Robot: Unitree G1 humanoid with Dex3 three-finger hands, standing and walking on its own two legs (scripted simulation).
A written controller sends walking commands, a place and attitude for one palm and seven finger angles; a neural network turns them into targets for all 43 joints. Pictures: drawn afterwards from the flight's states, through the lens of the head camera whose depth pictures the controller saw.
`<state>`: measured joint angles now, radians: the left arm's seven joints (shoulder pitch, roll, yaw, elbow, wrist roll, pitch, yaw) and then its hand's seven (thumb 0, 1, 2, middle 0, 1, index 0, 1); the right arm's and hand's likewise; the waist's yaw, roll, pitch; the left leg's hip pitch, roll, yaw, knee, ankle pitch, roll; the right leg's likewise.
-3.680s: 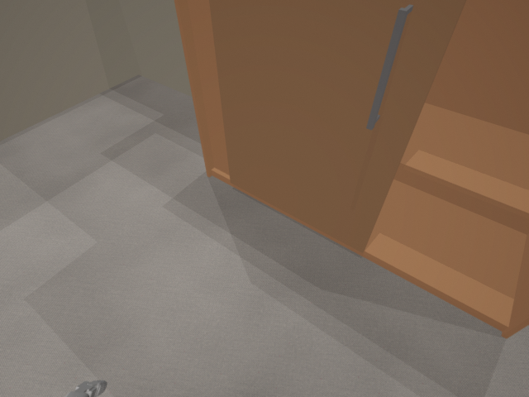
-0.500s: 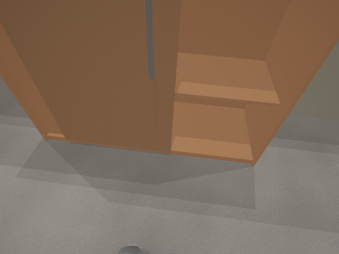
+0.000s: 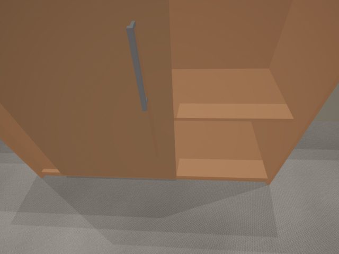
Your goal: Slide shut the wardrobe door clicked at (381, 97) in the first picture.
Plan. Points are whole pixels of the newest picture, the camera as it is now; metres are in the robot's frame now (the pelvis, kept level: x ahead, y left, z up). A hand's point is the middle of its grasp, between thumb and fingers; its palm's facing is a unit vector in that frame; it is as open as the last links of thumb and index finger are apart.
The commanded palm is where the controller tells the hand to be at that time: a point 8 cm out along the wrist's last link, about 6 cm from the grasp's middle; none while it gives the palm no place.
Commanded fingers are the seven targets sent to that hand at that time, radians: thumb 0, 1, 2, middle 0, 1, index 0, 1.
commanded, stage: take the last steps up to it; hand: left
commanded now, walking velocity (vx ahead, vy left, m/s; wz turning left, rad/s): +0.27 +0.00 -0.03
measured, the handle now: (139, 71) +0.65 +0.14 +0.09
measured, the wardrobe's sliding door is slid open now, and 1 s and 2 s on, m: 0.57 0.57 0.57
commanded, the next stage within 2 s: come to a stop and stand still in 0.26 s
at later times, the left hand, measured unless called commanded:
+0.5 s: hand out of the picture +0.15 +0.23 -0.17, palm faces +0.07 -0.99 -0.14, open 7.4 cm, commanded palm none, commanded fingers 0.00 0.90 0.90 -0.20 -0.30 -0.20 -0.30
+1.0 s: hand (117, 214) +0.26 +0.18 -0.14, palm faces +0.02 -0.96 -0.28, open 7.3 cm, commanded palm none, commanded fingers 0.00 0.90 0.90 -0.20 -0.30 -0.20 -0.30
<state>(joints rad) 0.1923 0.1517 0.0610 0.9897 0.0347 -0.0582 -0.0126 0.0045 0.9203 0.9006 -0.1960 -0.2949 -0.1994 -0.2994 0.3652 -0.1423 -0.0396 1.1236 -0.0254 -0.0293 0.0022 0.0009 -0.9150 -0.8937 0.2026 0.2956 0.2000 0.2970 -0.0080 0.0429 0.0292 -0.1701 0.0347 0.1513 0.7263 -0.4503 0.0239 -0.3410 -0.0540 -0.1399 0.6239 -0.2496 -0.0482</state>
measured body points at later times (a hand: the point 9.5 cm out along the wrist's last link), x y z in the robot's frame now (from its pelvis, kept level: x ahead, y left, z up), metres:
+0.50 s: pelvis +0.18 +0.06 +0.01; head +0.20 +0.09 +0.46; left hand +0.14 +0.28 -0.16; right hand +0.24 -0.17 -0.13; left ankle +0.21 +0.15 -0.72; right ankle +0.12 -0.07 -0.66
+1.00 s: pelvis +0.18 +0.00 +0.01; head +0.21 -0.04 +0.46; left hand +0.26 +0.23 -0.12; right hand +0.21 -0.24 -0.16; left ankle +0.15 +0.14 -0.65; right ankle +0.20 -0.10 -0.72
